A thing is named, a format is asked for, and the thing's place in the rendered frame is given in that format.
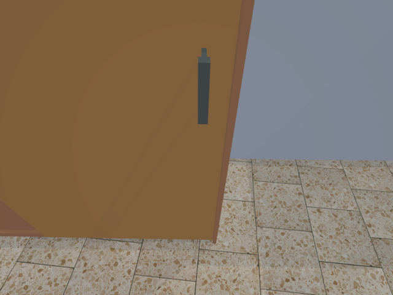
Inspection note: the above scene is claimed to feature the wardrobe door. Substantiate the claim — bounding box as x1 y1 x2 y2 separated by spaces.
0 0 242 240
0 200 37 230

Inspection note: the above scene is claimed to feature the handle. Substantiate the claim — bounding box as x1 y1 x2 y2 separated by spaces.
198 48 211 124

